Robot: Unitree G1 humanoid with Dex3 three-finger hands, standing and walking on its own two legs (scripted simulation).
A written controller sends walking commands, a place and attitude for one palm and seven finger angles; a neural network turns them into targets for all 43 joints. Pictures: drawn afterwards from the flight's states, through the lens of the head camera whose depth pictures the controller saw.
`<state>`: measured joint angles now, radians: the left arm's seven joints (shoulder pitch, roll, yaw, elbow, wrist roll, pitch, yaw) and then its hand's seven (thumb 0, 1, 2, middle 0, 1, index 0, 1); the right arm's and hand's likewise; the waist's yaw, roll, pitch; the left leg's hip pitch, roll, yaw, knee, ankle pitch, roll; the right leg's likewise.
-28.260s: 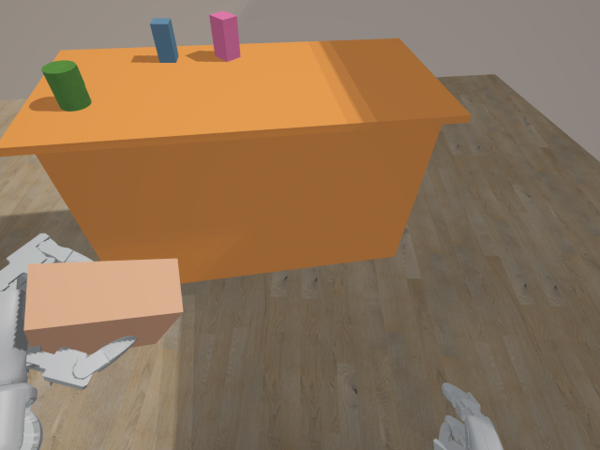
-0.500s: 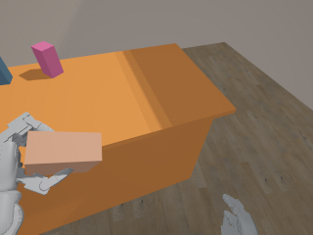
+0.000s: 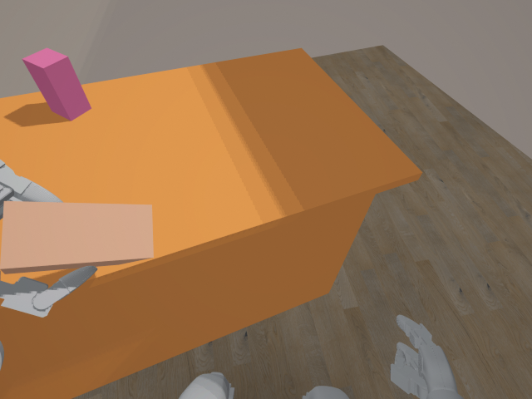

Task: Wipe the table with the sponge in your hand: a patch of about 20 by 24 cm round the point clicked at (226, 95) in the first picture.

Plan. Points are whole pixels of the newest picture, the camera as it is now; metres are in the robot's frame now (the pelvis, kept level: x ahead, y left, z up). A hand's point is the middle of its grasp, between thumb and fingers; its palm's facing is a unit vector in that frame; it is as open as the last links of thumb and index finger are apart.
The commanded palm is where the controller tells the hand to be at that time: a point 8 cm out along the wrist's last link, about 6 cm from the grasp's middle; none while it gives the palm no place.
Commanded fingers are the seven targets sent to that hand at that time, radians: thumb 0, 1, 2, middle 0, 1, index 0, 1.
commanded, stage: shuffle to correct the standing spot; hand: left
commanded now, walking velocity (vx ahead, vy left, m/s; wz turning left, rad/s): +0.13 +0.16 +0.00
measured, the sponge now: (95, 240) +0.24 +0.22 +0.16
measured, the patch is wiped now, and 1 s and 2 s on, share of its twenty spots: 0.00 0.00 0.00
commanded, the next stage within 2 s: come to a stop and stand still in 1.62 s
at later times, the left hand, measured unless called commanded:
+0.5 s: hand (8, 237) +0.22 +0.28 +0.19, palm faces +0.45 -0.79 -0.41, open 9.9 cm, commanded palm +0.16 +0.32 +0.22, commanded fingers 0.00 0.10 1.30 -1.20 -1.60 -1.20 -1.60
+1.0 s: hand out of the picture +0.21 +0.33 +0.19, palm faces +0.44 -0.81 -0.40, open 9.9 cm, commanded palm +0.15 +0.37 +0.22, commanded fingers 0.00 0.10 1.30 -1.20 -1.60 -1.20 -1.60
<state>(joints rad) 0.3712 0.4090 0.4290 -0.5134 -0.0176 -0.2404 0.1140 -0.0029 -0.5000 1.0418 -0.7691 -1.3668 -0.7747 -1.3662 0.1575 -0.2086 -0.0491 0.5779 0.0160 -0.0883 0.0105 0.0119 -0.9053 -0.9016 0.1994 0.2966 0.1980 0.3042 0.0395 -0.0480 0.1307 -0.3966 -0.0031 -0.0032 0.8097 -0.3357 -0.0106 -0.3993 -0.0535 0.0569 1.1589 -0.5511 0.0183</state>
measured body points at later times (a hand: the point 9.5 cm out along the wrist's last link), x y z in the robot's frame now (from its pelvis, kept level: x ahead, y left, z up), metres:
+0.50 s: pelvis +0.01 +0.04 +0.03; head +0.03 +0.02 +0.48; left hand +0.19 +0.32 +0.22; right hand +0.19 -0.23 -0.05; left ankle +0.05 +0.19 -0.69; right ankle +0.03 -0.07 -0.70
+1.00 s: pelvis +0.00 +0.08 +0.04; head +0.02 +0.08 +0.49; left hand +0.18 +0.37 +0.21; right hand +0.17 -0.15 -0.06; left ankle +0.03 +0.23 -0.69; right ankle +0.04 -0.02 -0.70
